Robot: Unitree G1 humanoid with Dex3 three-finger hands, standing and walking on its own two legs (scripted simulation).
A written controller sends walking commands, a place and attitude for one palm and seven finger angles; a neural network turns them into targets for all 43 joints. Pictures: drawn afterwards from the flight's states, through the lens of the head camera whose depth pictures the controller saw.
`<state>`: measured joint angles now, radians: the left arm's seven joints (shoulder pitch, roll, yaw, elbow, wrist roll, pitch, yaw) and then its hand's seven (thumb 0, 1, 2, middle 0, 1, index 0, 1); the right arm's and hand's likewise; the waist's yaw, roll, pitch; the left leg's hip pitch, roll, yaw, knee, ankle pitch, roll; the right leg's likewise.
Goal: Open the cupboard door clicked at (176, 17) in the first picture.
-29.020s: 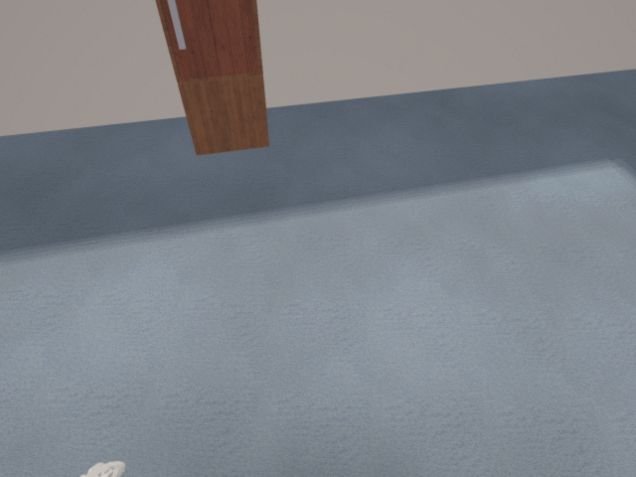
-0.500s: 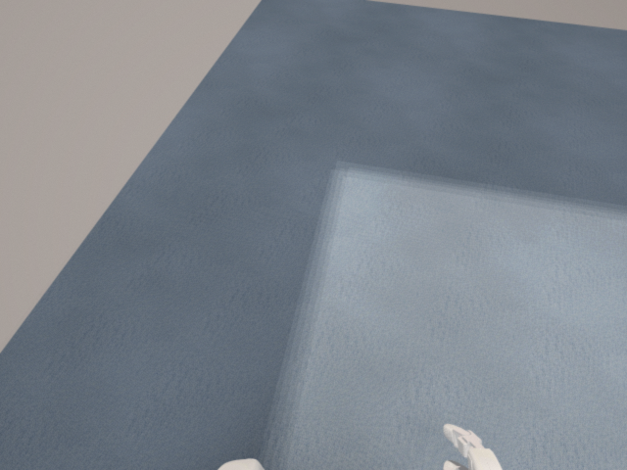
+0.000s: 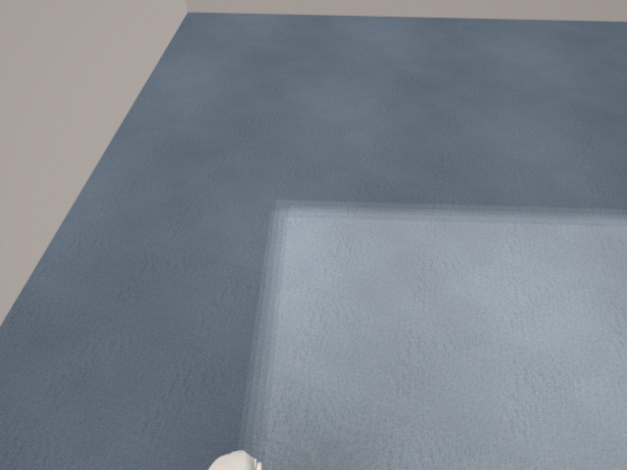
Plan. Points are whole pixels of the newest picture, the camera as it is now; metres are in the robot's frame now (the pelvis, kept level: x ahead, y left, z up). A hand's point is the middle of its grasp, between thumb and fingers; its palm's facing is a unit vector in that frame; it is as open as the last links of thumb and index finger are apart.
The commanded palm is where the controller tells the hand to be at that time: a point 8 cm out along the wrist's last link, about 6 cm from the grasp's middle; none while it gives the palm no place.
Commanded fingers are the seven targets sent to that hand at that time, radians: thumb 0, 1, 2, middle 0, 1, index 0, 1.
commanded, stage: turn to face it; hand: left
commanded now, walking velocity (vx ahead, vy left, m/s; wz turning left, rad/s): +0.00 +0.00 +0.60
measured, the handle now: out of the picture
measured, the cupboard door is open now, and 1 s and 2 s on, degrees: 49 49 49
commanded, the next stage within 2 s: none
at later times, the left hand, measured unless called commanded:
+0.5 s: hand (178, 435) +0.20 +0.21 -0.17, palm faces +0.26 -0.94 -0.23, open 7.4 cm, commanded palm none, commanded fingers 0.00 0.90 0.90 -0.20 -0.30 -0.20 -0.30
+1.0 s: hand out of the picture +0.09 +0.16 -0.20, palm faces +0.57 -0.78 -0.25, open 7.4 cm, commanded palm none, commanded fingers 0.00 0.90 0.90 -0.20 -0.30 -0.20 -0.30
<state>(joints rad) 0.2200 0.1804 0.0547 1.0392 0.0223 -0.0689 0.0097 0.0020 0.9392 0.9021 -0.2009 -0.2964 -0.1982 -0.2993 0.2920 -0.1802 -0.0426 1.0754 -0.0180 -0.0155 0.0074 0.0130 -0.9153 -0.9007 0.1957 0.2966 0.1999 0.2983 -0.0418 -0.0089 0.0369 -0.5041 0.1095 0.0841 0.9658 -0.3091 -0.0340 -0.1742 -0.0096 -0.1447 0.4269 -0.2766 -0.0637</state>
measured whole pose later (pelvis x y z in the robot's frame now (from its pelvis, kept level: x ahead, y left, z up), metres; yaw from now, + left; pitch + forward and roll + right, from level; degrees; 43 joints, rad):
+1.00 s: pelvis +0.18 -0.03 -0.02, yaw +35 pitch +1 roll +1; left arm 0.25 0.25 0.06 0.93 0.02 0.04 0.01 0.01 0.91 0.90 -0.20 -0.30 -0.20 -0.30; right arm 0.10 -0.25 -0.06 0.88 -0.02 0.03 0.03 0.01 -0.91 -0.90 0.20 0.30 0.20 0.30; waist 0.01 -0.07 0.11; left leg -0.35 0.00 0.08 0.65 -0.32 0.03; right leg -0.35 -0.15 -0.15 0.95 -0.56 0.06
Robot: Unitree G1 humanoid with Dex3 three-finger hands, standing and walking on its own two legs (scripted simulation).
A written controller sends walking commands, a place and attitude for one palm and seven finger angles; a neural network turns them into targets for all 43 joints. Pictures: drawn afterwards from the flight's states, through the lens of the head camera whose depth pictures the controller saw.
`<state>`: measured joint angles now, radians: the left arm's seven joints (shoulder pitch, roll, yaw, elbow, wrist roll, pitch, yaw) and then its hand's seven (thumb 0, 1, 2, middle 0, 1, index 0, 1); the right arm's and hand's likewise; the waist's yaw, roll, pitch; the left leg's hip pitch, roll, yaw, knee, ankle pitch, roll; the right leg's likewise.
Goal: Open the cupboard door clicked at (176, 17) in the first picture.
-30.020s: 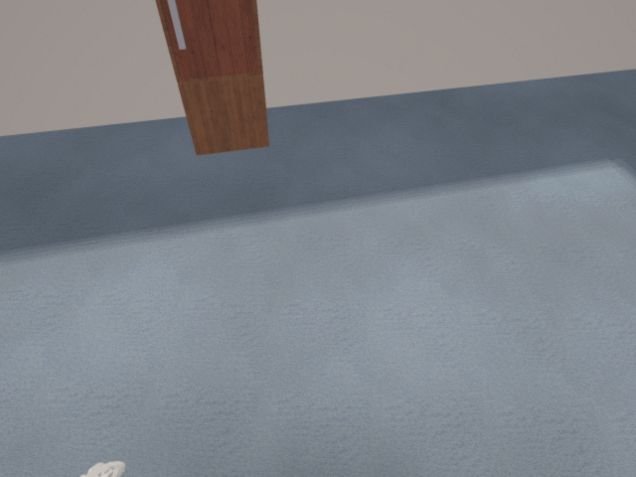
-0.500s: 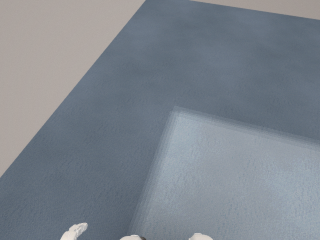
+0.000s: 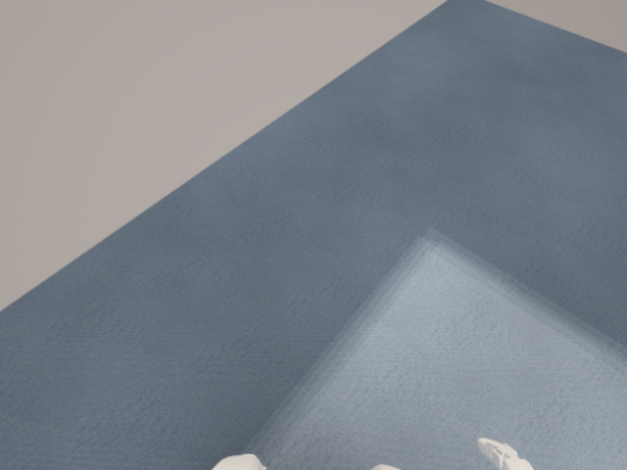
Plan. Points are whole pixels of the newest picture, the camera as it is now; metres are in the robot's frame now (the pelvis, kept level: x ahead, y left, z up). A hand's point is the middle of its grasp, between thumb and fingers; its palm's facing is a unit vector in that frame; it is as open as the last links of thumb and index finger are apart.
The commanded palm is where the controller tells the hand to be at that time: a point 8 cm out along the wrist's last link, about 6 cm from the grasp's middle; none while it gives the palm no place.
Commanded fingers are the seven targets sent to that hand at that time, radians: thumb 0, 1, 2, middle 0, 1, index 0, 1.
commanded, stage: turn to face it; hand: left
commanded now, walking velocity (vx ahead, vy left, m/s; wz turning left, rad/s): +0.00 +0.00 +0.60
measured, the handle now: out of the picture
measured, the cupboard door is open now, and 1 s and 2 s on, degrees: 49 49 49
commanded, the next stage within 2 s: none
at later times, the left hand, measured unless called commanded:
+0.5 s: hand out of the picture +0.05 +0.14 -0.13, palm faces +0.29 -0.92 -0.26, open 7.4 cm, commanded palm none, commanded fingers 0.00 0.90 0.90 -0.20 -0.30 -0.20 -0.30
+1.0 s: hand out of the picture +0.00 +0.18 -0.14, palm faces +0.56 -0.78 -0.27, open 7.4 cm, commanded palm none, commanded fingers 0.00 0.90 0.90 -0.20 -0.30 -0.20 -0.30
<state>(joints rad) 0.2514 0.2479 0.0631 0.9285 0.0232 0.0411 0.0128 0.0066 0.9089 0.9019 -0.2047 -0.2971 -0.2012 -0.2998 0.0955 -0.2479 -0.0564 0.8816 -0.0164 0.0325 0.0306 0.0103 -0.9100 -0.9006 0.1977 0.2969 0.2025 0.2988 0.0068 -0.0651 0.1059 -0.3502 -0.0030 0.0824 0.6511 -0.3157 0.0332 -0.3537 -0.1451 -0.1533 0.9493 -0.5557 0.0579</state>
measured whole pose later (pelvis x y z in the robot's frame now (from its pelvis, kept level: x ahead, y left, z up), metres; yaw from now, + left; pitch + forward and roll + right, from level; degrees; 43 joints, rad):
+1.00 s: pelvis +0.04 -0.07 +0.02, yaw +35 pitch +2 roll -1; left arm 0.13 0.25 0.07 0.88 0.02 0.04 0.01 0.01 0.91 0.90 -0.20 -0.30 -0.20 -0.30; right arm 0.17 -0.22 -0.05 0.92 -0.02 0.04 0.01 0.01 -0.90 -0.90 0.20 0.30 0.21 0.30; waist -0.01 0.00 0.09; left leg -0.30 -0.01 -0.06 0.51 -0.24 0.01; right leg -0.43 -0.06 -0.01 0.84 -0.42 0.08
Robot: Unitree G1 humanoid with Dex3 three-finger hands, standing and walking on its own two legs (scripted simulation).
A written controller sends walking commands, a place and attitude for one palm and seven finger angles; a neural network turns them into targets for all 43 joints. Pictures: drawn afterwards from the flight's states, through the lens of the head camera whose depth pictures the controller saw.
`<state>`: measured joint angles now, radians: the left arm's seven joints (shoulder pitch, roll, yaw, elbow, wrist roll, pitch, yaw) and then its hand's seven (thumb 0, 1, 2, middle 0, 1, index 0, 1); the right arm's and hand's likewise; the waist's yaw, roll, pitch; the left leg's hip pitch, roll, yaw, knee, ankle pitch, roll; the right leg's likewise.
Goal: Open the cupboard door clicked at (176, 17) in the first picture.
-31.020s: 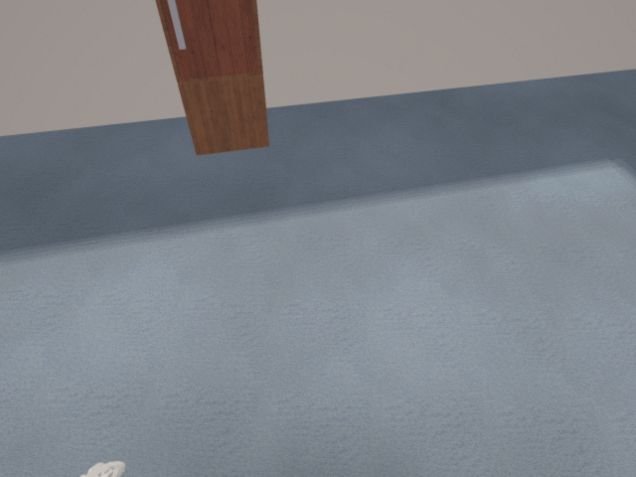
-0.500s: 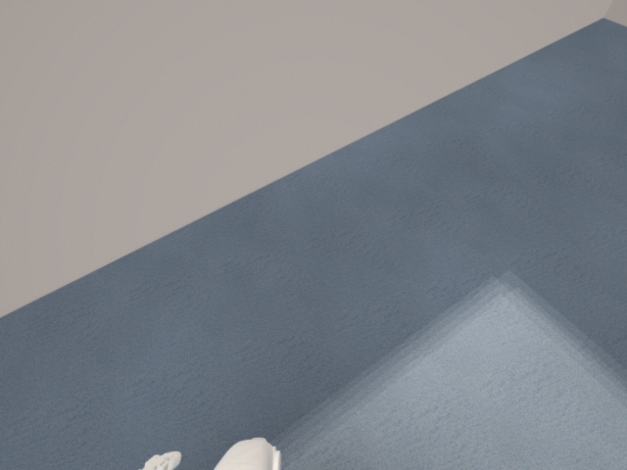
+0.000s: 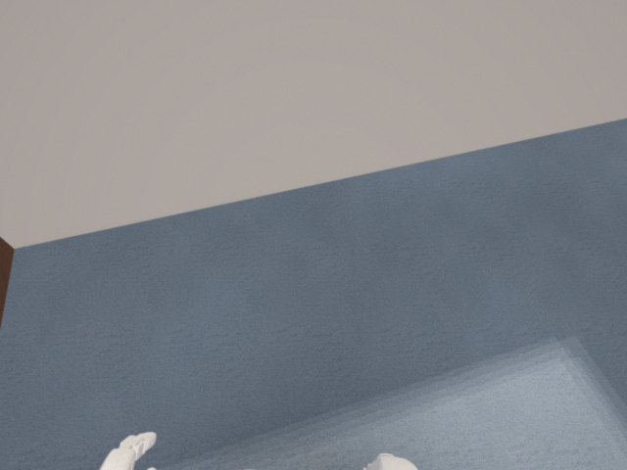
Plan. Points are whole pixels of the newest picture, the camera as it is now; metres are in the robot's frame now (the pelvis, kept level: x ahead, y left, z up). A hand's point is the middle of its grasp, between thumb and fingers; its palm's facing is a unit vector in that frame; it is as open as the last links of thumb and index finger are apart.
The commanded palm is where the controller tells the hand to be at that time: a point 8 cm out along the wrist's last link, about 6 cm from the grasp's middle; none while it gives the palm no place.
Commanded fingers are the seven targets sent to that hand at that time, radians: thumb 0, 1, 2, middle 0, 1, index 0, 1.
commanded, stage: turn to face it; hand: left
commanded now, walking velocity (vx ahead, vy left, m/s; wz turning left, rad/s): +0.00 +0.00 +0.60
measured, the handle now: out of the picture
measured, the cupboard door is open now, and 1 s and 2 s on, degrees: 49 49 49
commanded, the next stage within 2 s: take the last steps up to it in 1.78 s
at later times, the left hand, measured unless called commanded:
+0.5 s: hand out of the picture -0.02 +0.20 -0.19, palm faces +0.37 -0.90 -0.24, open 7.4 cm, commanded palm none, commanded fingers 0.00 0.90 0.90 -0.20 -0.30 -0.20 -0.30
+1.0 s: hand out of the picture -0.01 +0.15 -0.15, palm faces +0.59 -0.77 -0.25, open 7.4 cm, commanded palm none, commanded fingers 0.00 0.90 0.90 -0.20 -0.30 -0.20 -0.30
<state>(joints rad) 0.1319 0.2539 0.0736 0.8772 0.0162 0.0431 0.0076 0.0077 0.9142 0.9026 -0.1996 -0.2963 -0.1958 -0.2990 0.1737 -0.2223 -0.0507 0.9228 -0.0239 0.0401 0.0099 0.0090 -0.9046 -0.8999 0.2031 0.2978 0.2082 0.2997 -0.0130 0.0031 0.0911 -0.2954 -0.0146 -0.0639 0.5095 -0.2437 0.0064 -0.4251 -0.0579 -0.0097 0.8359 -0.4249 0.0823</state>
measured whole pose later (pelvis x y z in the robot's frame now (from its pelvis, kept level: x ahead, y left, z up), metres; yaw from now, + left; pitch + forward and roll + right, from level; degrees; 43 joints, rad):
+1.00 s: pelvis +0.03 -0.06 +0.00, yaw +38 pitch +0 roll +2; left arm 0.19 0.17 0.04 0.87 0.03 0.01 0.02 0.01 0.91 0.90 -0.20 -0.30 -0.20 -0.30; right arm 0.15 -0.26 -0.09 0.94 -0.01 0.09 0.03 0.01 -0.91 -0.90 0.20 0.30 0.20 0.30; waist -0.03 0.01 0.10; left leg -0.51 0.00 0.01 1.10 -0.43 -0.06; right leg -0.21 -0.10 -0.15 0.53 -0.31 0.00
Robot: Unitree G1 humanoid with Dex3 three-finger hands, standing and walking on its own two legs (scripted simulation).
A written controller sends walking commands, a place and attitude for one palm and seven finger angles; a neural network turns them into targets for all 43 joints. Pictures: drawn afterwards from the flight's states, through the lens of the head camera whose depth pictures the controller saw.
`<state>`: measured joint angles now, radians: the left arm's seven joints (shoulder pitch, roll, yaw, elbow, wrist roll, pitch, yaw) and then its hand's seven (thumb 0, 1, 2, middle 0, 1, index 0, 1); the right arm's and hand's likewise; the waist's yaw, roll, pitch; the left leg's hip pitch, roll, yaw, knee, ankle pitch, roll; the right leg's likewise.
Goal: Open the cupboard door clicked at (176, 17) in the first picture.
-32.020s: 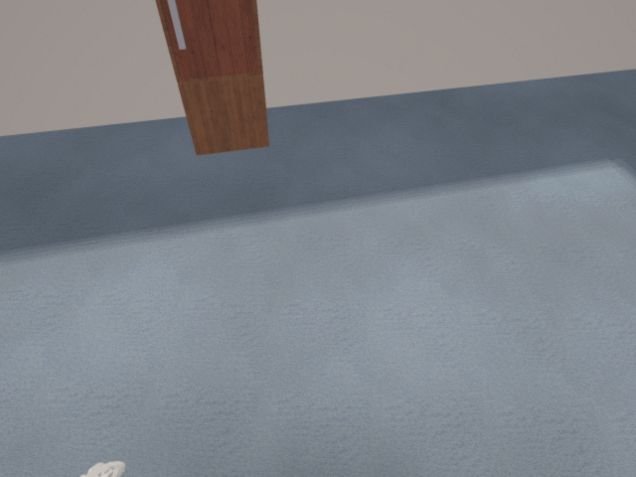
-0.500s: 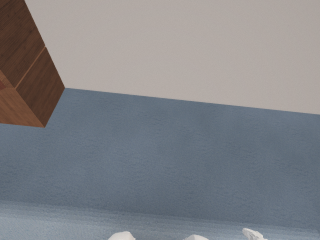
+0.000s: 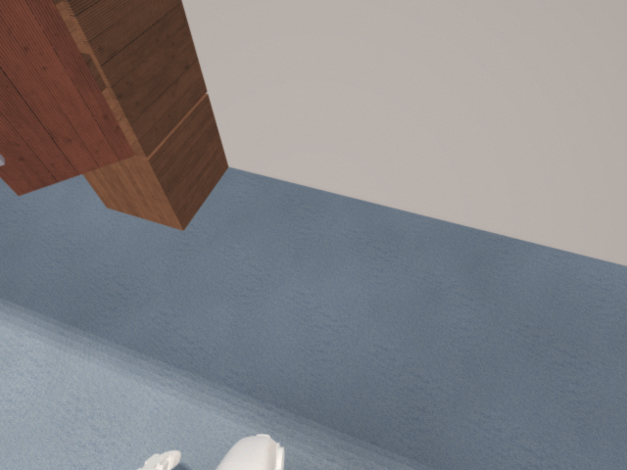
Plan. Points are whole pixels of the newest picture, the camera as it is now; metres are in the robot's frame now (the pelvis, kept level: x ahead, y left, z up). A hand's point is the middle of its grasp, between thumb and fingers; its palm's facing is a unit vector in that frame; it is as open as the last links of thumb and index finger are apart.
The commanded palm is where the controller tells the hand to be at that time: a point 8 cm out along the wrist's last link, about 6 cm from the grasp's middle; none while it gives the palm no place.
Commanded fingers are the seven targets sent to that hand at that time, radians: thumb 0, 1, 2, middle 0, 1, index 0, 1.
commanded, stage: turn to face it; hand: left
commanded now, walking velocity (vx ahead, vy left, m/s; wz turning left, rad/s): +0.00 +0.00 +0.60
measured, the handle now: out of the picture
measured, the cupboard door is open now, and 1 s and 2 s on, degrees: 49 49 49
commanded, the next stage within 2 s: take the last steps up to it in 0.78 s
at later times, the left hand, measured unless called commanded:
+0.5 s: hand out of the picture +0.05 +0.26 -0.16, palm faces +0.31 -0.92 -0.25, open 7.4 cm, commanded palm none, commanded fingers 0.00 0.90 0.90 -0.20 -0.30 -0.20 -0.30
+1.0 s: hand out of the picture -0.03 +0.17 -0.17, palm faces +0.51 -0.83 -0.23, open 7.3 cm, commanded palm none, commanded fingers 0.00 0.90 0.90 -0.20 -0.30 -0.20 -0.30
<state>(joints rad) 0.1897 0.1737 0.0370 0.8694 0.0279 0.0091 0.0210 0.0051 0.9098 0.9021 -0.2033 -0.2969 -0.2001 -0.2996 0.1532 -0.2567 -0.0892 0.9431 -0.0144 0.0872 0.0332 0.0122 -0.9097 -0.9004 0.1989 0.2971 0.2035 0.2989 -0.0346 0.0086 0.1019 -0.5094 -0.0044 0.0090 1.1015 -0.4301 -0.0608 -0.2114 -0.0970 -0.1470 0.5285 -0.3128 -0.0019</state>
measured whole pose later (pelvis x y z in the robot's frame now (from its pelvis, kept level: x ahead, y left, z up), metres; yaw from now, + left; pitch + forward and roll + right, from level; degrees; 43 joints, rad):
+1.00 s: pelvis +0.04 -0.01 +0.00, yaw +29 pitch +0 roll +1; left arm 0.27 0.18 0.05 0.97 0.03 -0.02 0.02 0.00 0.92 0.90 -0.20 -0.30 -0.20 -0.30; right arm 0.14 -0.22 -0.06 1.02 -0.01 0.07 0.02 0.01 -0.91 -0.90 0.20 0.30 0.20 0.30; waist 0.02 -0.02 0.09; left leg -0.38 0.01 0.02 0.86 -0.45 -0.05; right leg -0.16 -0.08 -0.17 0.49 -0.32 -0.01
